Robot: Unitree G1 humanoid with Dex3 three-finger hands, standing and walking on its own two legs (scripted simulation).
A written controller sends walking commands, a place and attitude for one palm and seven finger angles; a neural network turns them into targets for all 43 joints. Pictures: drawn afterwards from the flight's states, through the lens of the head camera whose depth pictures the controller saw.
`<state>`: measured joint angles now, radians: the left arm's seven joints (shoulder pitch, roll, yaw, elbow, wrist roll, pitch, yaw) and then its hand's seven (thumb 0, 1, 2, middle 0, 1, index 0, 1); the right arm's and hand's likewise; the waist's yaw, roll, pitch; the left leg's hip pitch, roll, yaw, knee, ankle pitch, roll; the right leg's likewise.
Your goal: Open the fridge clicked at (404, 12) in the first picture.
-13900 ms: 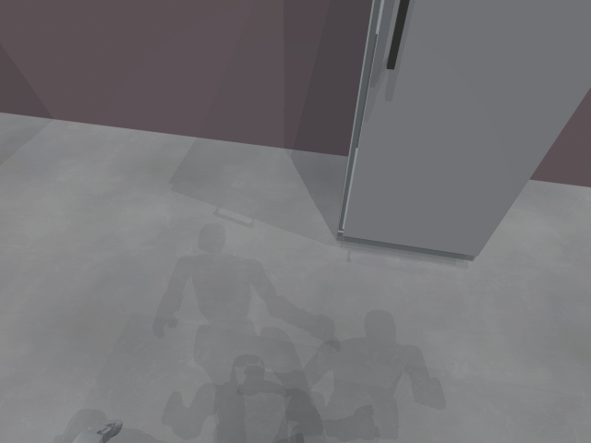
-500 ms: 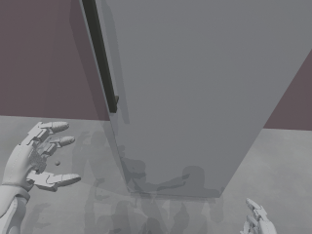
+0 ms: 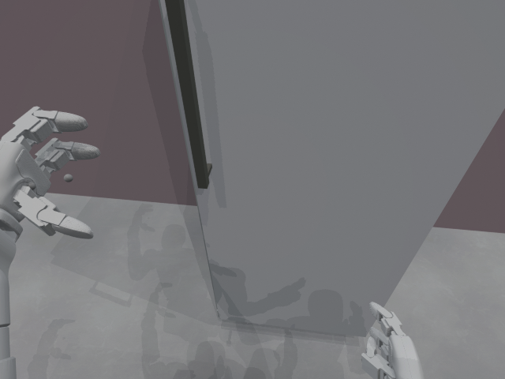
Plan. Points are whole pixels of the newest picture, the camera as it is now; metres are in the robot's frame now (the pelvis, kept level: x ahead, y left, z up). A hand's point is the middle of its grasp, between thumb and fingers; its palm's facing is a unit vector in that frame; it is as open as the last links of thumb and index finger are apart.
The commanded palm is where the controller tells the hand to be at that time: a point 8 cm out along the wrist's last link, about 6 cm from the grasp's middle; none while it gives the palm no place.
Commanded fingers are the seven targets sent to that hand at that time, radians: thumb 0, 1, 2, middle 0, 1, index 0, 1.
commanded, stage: raise the hand to about handle height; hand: left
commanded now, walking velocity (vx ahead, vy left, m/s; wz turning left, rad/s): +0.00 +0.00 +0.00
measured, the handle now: (194, 97) +0.47 +0.16 +0.25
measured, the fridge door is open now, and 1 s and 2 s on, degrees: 0 0 0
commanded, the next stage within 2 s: move the hooked fingers beside the handle in 0.56 s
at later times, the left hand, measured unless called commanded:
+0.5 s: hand (81, 157) +0.30 +0.27 +0.24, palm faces +0.12 -0.99 -0.11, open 13.9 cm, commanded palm +0.26 +0.30 +0.24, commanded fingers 0.00 -0.50 0.30 -0.30 -1.20 -0.30 -1.20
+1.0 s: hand (108, 159) +0.32 +0.25 +0.23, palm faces +0.03 -0.99 -0.11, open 14.0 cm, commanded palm +0.29 +0.30 +0.24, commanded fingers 0.00 -0.50 0.30 -0.30 -1.20 -0.30 -1.20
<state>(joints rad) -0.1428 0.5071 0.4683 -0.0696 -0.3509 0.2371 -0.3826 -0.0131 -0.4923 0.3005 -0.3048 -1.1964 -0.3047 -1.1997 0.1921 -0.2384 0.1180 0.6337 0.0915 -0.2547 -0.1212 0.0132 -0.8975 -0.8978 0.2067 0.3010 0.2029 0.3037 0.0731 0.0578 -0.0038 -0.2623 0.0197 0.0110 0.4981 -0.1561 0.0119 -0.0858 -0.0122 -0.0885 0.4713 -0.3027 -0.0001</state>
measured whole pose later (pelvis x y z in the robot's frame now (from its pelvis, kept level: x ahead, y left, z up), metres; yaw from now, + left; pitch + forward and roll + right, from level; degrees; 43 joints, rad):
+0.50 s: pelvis +0.02 -0.01 +0.00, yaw +0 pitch -4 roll -1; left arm -0.23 0.55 0.50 0.04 -0.33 0.36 -0.39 -0.01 -0.50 0.30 -0.31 -1.20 -0.31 -1.21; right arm 0.20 -0.27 0.09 0.62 0.11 -0.22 -0.10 0.01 -0.90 -0.90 0.20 0.30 0.20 0.30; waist 0.06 0.06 -0.03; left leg -0.25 0.03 0.01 0.50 -0.18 -0.01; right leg -0.08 0.00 -0.08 0.47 -0.33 -0.01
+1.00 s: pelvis +0.02 -0.01 +0.00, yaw +0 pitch -3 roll +0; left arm -0.24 0.51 0.45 0.05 -0.33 0.34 -0.42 -0.01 -0.50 0.30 -0.30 -1.20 -0.30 -1.21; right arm 0.18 -0.27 0.08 0.61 0.11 -0.18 -0.11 0.01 -0.90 -0.90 0.20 0.30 0.20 0.30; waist 0.06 0.06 -0.02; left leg -0.26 0.03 0.01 0.50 -0.19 0.00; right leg -0.09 -0.01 -0.08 0.47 -0.33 -0.01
